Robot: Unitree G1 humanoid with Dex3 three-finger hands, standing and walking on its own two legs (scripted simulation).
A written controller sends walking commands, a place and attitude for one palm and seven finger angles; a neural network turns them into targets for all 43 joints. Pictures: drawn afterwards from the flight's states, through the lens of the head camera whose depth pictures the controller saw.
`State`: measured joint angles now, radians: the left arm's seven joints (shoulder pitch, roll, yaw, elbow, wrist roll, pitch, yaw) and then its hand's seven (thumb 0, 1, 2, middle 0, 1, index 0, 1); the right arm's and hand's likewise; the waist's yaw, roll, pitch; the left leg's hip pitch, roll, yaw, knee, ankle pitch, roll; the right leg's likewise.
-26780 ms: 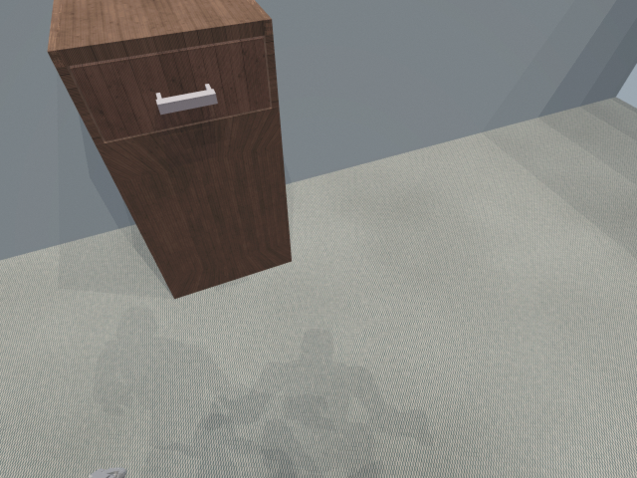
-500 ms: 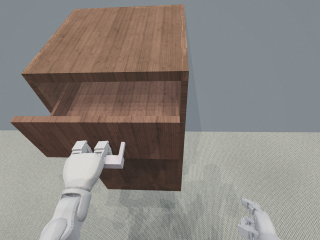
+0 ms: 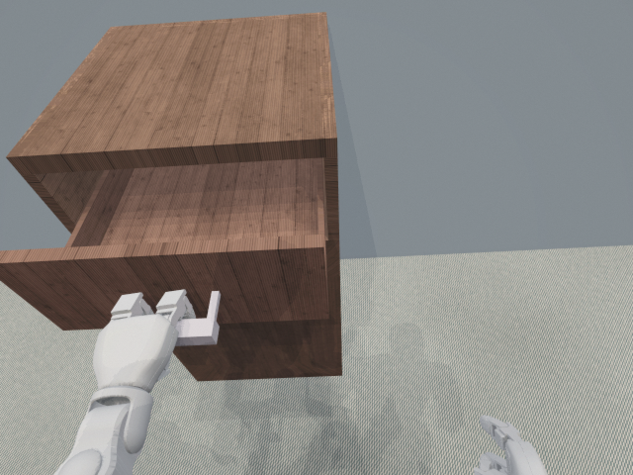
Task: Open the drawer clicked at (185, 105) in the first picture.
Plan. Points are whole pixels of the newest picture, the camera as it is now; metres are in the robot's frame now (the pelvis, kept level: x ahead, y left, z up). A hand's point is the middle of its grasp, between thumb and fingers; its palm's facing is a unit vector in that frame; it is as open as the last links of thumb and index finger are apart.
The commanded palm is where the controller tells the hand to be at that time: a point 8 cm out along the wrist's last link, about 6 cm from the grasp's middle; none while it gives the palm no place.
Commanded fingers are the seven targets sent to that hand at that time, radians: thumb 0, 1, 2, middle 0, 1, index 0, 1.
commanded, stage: pull the drawer open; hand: left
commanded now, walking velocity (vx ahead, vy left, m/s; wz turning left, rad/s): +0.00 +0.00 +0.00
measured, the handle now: (169, 317) +0.30 +0.23 +0.03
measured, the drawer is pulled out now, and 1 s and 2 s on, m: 0.16 0.29 0.29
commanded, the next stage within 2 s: open the thumb to release the handle in 0.58 s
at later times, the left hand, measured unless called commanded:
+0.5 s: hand (138, 448) +0.15 +0.22 +0.01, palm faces -0.02 -0.13 -0.99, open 6.0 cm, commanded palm +0.09 +0.22 +0.07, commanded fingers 0.00 0.90 0.90 -0.40 -1.35 -0.40 -1.35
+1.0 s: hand (134, 465) +0.14 +0.21 +0.01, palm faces +0.04 -0.09 -1.00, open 8.2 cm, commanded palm +0.10 +0.22 +0.07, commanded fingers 0.00 -0.29 0.39 -0.31 -1.22 -0.31 -1.22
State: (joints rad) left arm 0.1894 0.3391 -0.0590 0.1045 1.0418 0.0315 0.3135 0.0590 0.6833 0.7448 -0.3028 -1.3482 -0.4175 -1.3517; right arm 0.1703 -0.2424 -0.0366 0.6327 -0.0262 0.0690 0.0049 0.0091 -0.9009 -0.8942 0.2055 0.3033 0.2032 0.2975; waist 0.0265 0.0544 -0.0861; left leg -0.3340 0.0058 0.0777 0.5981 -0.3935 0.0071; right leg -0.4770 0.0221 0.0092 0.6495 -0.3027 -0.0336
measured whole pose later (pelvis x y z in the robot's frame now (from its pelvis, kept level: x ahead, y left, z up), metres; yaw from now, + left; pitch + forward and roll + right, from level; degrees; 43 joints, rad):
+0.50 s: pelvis +0.01 +0.00 -0.01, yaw +0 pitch +8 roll +0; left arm 0.66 0.34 -0.10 -0.26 1.06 0.00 0.41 0.08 0.67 0.73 -0.29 -1.34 -0.42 -1.35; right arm 0.09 -0.21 0.01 0.54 -0.03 0.06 0.07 0.01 -0.90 -0.89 0.20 0.30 0.20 0.30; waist 0.09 0.06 -0.11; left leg -0.38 0.01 0.08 0.72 -0.47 0.01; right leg -0.52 0.03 0.01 0.75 -0.37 -0.03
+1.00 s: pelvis -0.02 -0.01 -0.02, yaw +2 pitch +5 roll +1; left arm 0.57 0.34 -0.12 -0.20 1.06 0.04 0.42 0.00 0.30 0.64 -0.41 -1.31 -0.41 -1.30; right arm 0.14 -0.21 0.00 0.60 -0.04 0.08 0.01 0.01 -0.90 -0.89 0.20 0.30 0.20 0.30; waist 0.10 0.07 -0.09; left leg -0.40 0.00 0.05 0.76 -0.45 0.00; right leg -0.53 0.01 -0.02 0.80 -0.36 -0.04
